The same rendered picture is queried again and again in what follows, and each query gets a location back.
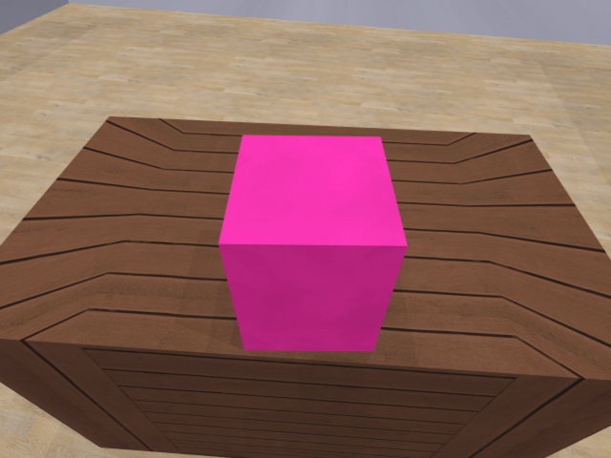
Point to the pedestal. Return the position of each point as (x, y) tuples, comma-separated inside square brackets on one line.
[(116, 316)]

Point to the carton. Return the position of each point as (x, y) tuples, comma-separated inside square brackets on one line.
[(312, 242)]

